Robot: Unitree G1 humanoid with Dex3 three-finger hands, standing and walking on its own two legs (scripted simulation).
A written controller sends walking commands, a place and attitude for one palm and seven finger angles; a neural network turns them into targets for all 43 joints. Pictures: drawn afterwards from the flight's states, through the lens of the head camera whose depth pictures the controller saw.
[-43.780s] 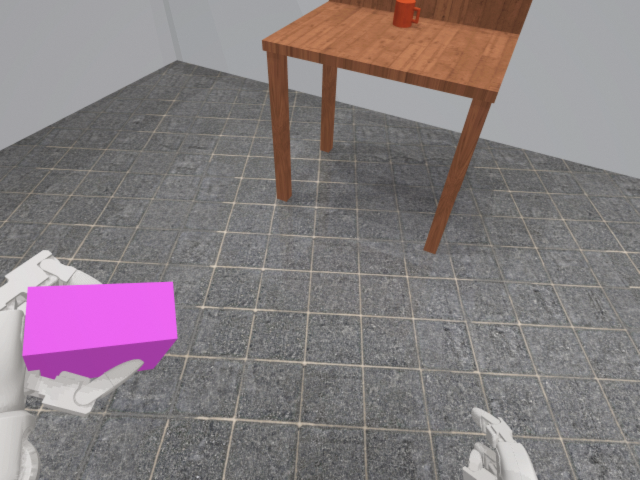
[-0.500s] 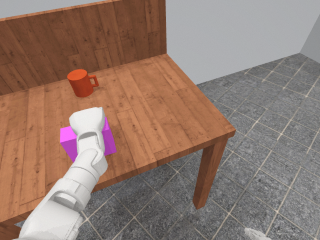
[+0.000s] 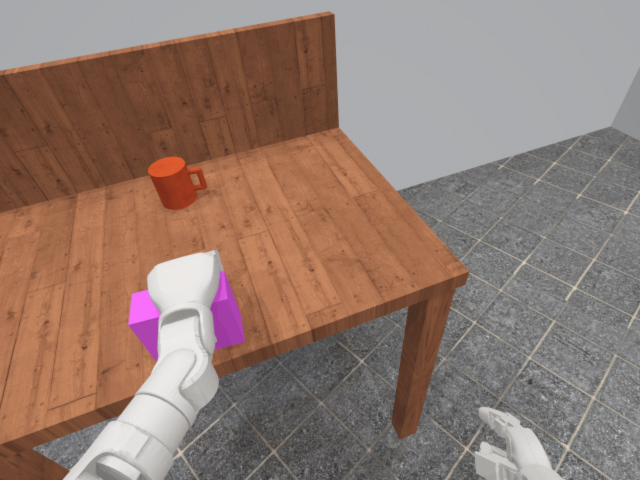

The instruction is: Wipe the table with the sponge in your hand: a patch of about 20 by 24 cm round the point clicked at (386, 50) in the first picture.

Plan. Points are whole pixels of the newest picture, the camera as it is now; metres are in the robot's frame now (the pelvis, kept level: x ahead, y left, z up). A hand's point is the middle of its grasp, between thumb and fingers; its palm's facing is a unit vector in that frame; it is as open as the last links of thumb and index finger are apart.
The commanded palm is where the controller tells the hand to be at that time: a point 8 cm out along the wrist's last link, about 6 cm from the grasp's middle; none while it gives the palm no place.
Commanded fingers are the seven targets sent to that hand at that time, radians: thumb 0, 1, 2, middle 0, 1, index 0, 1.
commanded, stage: slide across to the third lane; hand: left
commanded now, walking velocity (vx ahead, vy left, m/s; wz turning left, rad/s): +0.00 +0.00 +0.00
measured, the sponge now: (194, 325) +0.32 +0.22 +0.01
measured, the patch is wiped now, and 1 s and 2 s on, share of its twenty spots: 0.65 0.75 0.95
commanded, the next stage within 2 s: wipe forward along the third lane in 0.64 s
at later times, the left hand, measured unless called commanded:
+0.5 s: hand (237, 302) +0.34 +0.15 +0.05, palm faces -0.02 -0.04 -1.00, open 9.7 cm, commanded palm +0.32 +0.14 +0.10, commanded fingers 0.00 0.10 1.30 -1.20 -1.60 -1.20 -1.60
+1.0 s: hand (263, 279) +0.38 +0.12 +0.05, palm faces -0.05 -0.01 -1.00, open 9.7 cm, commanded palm +0.36 +0.13 +0.09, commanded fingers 0.00 0.10 1.30 -1.20 -1.60 -1.20 -1.60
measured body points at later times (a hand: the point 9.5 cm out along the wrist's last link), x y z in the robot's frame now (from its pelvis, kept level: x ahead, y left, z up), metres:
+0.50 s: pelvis -0.03 -0.01 +0.00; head -0.04 -0.05 +0.45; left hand +0.33 +0.15 +0.11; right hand +0.16 -0.22 -0.12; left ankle +0.00 +0.12 -0.73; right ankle -0.07 -0.09 -0.73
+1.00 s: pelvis -0.04 -0.02 -0.01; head -0.03 -0.05 +0.44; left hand +0.38 +0.12 +0.11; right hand +0.08 -0.26 -0.15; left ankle +0.00 +0.12 -0.73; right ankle -0.07 -0.09 -0.73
